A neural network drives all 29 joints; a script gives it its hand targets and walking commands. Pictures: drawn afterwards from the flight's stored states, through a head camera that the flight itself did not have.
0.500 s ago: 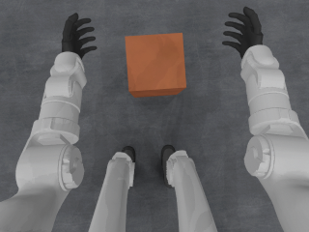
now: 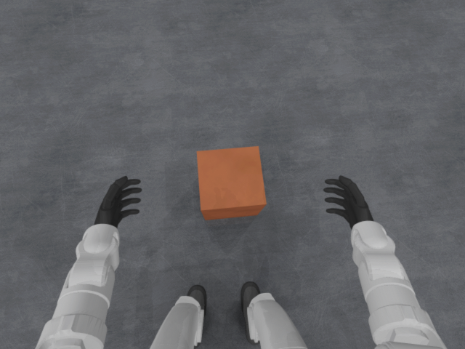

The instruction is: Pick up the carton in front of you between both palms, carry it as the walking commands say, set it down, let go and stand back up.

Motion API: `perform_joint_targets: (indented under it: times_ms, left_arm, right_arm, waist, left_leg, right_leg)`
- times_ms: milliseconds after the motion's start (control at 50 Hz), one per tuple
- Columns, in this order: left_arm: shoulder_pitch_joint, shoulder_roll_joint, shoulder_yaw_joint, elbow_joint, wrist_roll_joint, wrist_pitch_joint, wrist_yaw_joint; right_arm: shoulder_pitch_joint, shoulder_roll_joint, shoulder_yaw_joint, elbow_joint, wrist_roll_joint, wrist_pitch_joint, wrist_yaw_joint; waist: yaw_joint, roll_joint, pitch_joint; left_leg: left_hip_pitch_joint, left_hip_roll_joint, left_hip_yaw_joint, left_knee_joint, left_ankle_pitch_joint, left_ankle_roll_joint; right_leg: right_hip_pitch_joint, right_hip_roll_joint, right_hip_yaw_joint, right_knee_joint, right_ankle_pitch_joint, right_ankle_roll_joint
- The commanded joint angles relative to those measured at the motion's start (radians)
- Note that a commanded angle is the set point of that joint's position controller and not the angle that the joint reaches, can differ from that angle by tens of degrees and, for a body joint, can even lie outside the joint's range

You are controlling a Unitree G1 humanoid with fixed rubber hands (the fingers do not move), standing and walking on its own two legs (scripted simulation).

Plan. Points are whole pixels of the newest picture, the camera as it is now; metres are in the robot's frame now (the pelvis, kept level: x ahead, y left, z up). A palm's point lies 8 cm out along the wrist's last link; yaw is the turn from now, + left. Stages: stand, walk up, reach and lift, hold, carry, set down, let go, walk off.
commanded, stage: let go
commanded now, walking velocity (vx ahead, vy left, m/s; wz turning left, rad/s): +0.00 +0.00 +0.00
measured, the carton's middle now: (229, 186) +0.51 -0.02 -0.61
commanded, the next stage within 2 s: stand in 0.82 s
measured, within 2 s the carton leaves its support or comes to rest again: neither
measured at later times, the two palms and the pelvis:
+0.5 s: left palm (56, 306) +0.20 +0.24 -0.03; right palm (396, 304) +0.19 -0.23 -0.03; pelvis +0.04 +0.00 +0.04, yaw +0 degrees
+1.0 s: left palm (32, 321) +0.18 +0.27 -0.04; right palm (412, 316) +0.17 -0.26 -0.05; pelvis +0.03 +0.00 +0.03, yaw +1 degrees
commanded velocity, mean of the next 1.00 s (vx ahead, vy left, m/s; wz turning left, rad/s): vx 0.00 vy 0.00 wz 0.00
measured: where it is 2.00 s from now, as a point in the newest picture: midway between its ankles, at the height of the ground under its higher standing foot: (223, 325)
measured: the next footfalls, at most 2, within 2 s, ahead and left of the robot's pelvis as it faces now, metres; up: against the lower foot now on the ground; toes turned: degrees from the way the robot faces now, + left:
none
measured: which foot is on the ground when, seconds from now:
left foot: down 0.00-1.00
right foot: down 0.00-1.00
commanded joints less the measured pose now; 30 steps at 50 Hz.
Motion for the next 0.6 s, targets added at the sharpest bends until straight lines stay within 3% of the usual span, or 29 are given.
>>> perform_joint_targets:
  times_ms: [0,20,40,60,80,100,120,140,160,180,200,220,240,260,280,300,320,340,360,380,420,440,460,480,500,520,540,560,580]
  left_arm:
    - [0.221,0.066,0.004,-0.141,0.018,-0.049,-0.003]
    - [0.187,0.081,-0.021,-0.152,-0.005,-0.069,0.000]
    - [0.215,0.076,-0.029,-0.176,-0.012,-0.079,-0.003]
    - [0.246,0.083,-0.072,-0.160,-0.018,-0.078,-0.001]
    - [0.280,0.071,-0.016,-0.162,-0.028,-0.074,-0.014]
    - [0.297,0.124,-0.013,-0.176,-0.016,-0.084,-0.010]
    - [0.367,0.104,-0.053,-0.161,-0.037,-0.086,-0.014]
    - [0.356,0.084,-0.082,-0.189,-0.049,-0.090,-0.025]
    - [0.430,0.110,-0.073,-0.189,-0.071,-0.090,-0.026]
    - [0.491,0.062,-0.138,-0.202,-0.091,-0.081,-0.030]
    - [0.503,0.117,-0.085,-0.218,-0.058,-0.082,-0.039]
    - [0.508,0.132,-0.072,-0.249,-0.050,-0.078,-0.037]
    - [0.530,0.151,-0.098,-0.231,-0.066,-0.068,-0.041]
    - [0.563,0.148,-0.071,-0.234,-0.046,-0.057,-0.042]
    - [0.574,0.149,-0.077,-0.241,-0.055,-0.062,-0.036]
    - [0.525,0.186,-0.065,-0.310,-0.034,-0.060,-0.045]
    - [0.536,0.128,-0.093,-0.280,-0.040,-0.046,-0.048]
    - [0.574,0.147,-0.109,-0.267,-0.069,-0.028,-0.054]
    - [0.591,0.129,-0.123,-0.235,-0.070,-0.020,-0.055]
    - [0.604,0.121,-0.129,-0.254,-0.078,-0.015,-0.062]
    - [0.535,0.156,-0.105,-0.293,-0.070,-0.009,-0.063]
    - [0.566,0.118,-0.136,-0.245,-0.093,0.011,-0.061]
    - [0.531,0.110,-0.132,-0.270,-0.060,0.027,-0.060]
    - [0.542,0.147,-0.104,-0.286,-0.051,0.035,-0.055]
    - [0.531,0.196,-0.075,-0.328,-0.032,0.049,-0.059]
    - [0.544,0.139,-0.132,-0.295,-0.046,0.070,-0.057]
    - [0.555,0.146,-0.129,-0.265,-0.065,0.079,-0.058]
    - [0.468,0.157,-0.110,-0.286,-0.049,0.089,-0.062]
    - [0.532,0.196,-0.070,-0.253,-0.051,0.101,-0.052]
  right_arm:
    - [0.205,-0.091,-0.008,-0.144,-0.001,-0.047,0.000]
    - [0.172,-0.080,0.013,-0.144,0.026,-0.058,0.000]
    - [0.183,-0.103,-0.015,-0.167,0.017,-0.064,-0.004]
    - [0.267,-0.044,0.065,-0.189,0.043,-0.071,-0.005]
    - [0.287,-0.123,-0.002,-0.196,0.025,-0.076,-0.018]
    - [0.263,-0.108,0.059,-0.257,0.054,-0.088,-0.017]
    - [0.366,-0.076,0.043,-0.133,0.058,-0.071,-0.017]
    - [0.372,-0.104,0.040,-0.198,0.057,-0.075,-0.024]
    - [0.450,-0.095,0.054,-0.199,0.054,-0.065,-0.019]
    - [0.486,-0.055,0.089,-0.251,0.061,-0.067,-0.011]
    - [0.521,-0.068,0.100,-0.236,0.065,-0.067,-0.009]
    - [0.499,-0.087,0.102,-0.296,0.069,-0.070,-0.008]
    - [0.563,-0.074,0.091,-0.316,0.055,-0.064,-0.015]
    - [0.575,-0.091,0.122,-0.249,0.088,-0.051,-0.008]
    - [0.546,-0.115,0.102,-0.317,0.063,-0.050,0.001]
    - [0.604,-0.040,0.119,-0.338,0.083,-0.043,0.003]
    - [0.570,-0.112,0.112,-0.294,0.084,-0.035,-0.003]
    - [0.614,-0.050,0.132,-0.316,0.087,-0.023,-0.002]
    - [0.620,-0.064,0.093,-0.269,0.064,0.003,-0.008]
    - [0.626,-0.080,0.138,-0.341,0.087,0.007,-0.002]
    - [0.592,-0.100,0.105,-0.348,0.067,0.014,-0.002]
    - [0.579,-0.077,0.128,-0.339,0.053,0.032,0.001]
    - [0.560,-0.085,0.134,-0.345,0.066,0.040,0.006]
    - [0.576,-0.086,0.095,-0.354,0.063,0.053,0.009]
    - [0.574,-0.106,0.095,-0.382,0.069,0.060,0.015]
    - [0.522,-0.075,0.123,-0.374,0.094,0.078,0.022]
    - [0.549,-0.053,0.122,-0.336,0.068,0.106,0.021]
    - [0.543,-0.070,0.118,-0.356,0.074,0.115,0.014]
    - [0.506,-0.091,0.117,-0.375,0.039,0.117,0.015]
  waist:
    - [0.004,0.017,-0.598]
    - [0.023,-0.025,-0.506]
    - [0.012,0.003,-0.562]
    - [-0.006,0.010,-0.469]
    - [-0.011,0.001,-0.517]
    - [0.028,0.025,-0.464]
    - [-0.012,-0.007,-0.416]
    - [-0.033,0.038,-0.440]
    - [-0.027,0.007,-0.402]
    - [0.001,-0.038,-0.350]
    - [0.007,0.004,-0.340]
    - [0.031,0.026,-0.289]
    - [-0.036,-0.067,-0.297]
    - [0.032,0.059,-0.197]
    - [0.019,0.012,-0.176]
    - [-0.018,0.015,-0.186]
    - [-0.002,0.020,-0.117]
    - [-0.019,-0.038,-0.067]
    - [-0.031,-0.038,-0.012]
    - [-0.013,0.030,-0.027]
    - [-0.005,-0.006,-0.008]
    - [0.012,-0.096,0.095]
    - [0.006,0.025,0.074]
    - [-0.008,-0.034,0.088]
    - [0.006,0.015,0.007]
    - [0.023,-0.022,0.097]
    - [0.038,0.001,0.136]
    - [0.001,0.017,0.151]
    - [0.054,-0.014,0.167]
  left_leg:
    - [0.490,0.020,-0.006,-0.092,0.352,-0.043]
    - [0.447,0.022,-0.023,-0.121,0.389,-0.027]
    - [0.534,0.033,-0.040,-0.122,0.445,-0.033]
    - [0.559,0.024,-0.024,-0.135,0.391,-0.025]
    - [0.584,0.031,-0.026,-0.123,0.458,-0.037]
    - [0.586,0.021,-0.015,-0.119,0.476,-0.032]
    - [0.620,0.034,-0.038,-0.170,0.492,-0.026]
    - [0.658,0.031,-0.041,-0.173,0.501,-0.038]
    - [0.674,0.041,-0.039,-0.203,0.461,-0.034]
    - [0.697,0.036,-0.028,-0.223,0.441,-0.029]
    - [0.718,0.032,-0.025,-0.224,0.458,-0.044]
    - [0.723,0.020,-0.006,-0.247,0.431,-0.045]
    - [0.779,0.031,-0.022,-0.273,0.404,-0.020]
    - [0.751,0.022,0.002,-0.286,0.382,-0.046]
    - [0.776,0.024,-0.015,-0.304,0.407,-0.030]
    - [0.809,0.007,0.014,-0.303,0.313,-0.026]
    - [0.773,0.009,0.012,-0.315,0.352,-0.037]
    - [0.771,0.012,0.008,-0.348,0.265,-0.017]
    - [0.756,0.025,-0.011,-0.367,0.250,-0.011]
    - [0.735,0.011,0.013,-0.339,0.224,-0.021]
    - [0.766,0.014,0.006,-0.368,0.219,-0.017]
    - [0.727,0.020,-0.012,-0.391,0.163,-0.008]
    - [0.738,0.017,0.011,-0.376,0.129,-0.019]
    - [0.763,0.021,0.004,-0.377,0.153,-0.009]
    - [0.820,0.014,0.014,-0.355,0.180,-0.011]
    - [0.772,0.022,0.011,-0.359,0.112,-0.013]
    - [0.741,0.015,0.030,-0.371,0.053,-0.010]
    - [0.691,0.021,0.033,-0.352,-0.013,-0.012]
    - [0.697,0.020,0.021,-0.375,0.001,0.000]
  right_leg:
    - [0.546,-0.022,0.001,-0.095,0.342,0.032]
    - [0.528,-0.024,0.009,-0.108,0.399,0.030]
    - [0.520,-0.021,0.012,-0.103,0.403,0.018]
    - [0.556,-0.028,0.014,-0.128,0.383,0.022]
    - [0.564,-0.025,0.005,-0.140,0.395,0.010]
    - [0.586,-0.030,0.037,-0.157,0.428,0.022]
    - [0.593,-0.021,0.003,-0.164,0.420,0.025]
    - [0.630,-0.021,0.010,-0.171,0.457,0.012]
    - [0.683,-0.027,0.008,-0.200,0.418,0.009]
    - [0.717,-0.030,0.007,-0.222,0.410,0.014]
    - [0.744,-0.028,0.019,-0.215,0.411,0.019]
    - [0.741,-0.030,0.010,-0.250,0.405,0.017]
    - [0.758,-0.024,0.002,-0.267,0.417,0.025]
    - [0.761,-0.028,0.007,-0.286,0.297,0.025]
    - [0.753,-0.020,0.013,-0.294,0.316,0.023]
    - [0.789,-0.023,0.005,-0.306,0.315,0.037]
    - [0.763,-0.032,0.012,-0.323,0.342,0.019]
    - [0.809,-0.018,-0.002,-0.331,0.279,0.035]
    - [0.788,-0.018,-0.007,-0.321,0.281,0.032]
    - [0.835,-0.024,0.012,-0.316,0.267,0.024]
    - [0.868,-0.025,-0.001,-0.334,0.266,0.028]
    - [0.822,-0.017,-0.020,-0.336,0.198,0.030]
    - [0.834,-0.020,-0.012,-0.342,0.132,0.018]
    - [0.804,-0.021,-0.015,-0.340,0.149,0.032]
    - [0.859,-0.031,-0.014,-0.341,0.175,0.035]
    - [0.815,-0.033,-0.014,-0.348,0.101,0.031]
    - [0.837,-0.022,-0.027,-0.338,0.043,0.034]
    - [0.847,-0.022,-0.020,-0.339,0.012,0.019]
    - [0.844,-0.027,-0.041,-0.335,-0.012,0.029]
